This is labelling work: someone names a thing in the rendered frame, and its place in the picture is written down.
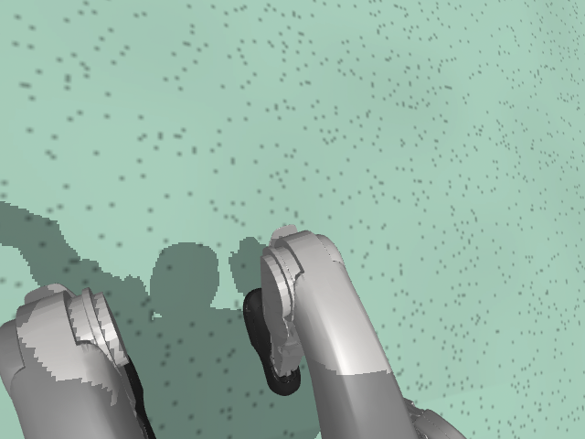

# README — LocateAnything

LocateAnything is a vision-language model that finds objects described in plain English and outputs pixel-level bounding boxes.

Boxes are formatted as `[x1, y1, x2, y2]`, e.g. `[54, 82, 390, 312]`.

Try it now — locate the left robot foot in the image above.
[123, 354, 156, 439]

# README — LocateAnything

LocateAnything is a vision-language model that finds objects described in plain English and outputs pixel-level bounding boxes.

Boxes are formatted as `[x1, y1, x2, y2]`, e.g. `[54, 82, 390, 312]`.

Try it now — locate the right robot foot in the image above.
[243, 288, 301, 396]

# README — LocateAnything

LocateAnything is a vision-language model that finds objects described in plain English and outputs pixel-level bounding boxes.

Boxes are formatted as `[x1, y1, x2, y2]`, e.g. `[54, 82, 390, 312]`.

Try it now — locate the right robot hand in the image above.
[404, 398, 466, 439]

